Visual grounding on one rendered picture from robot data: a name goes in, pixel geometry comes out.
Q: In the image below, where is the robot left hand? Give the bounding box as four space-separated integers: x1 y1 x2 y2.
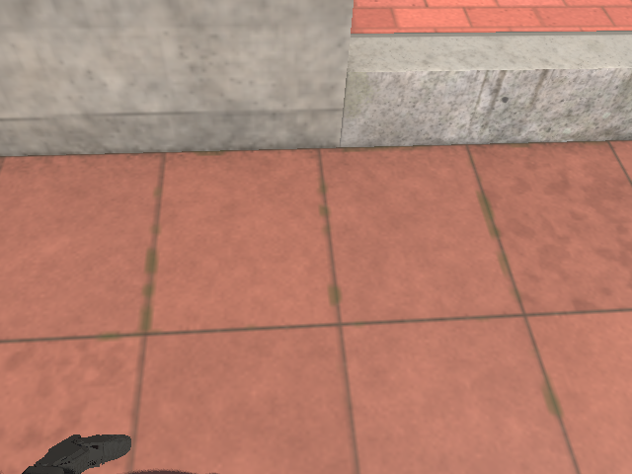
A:
22 434 131 474

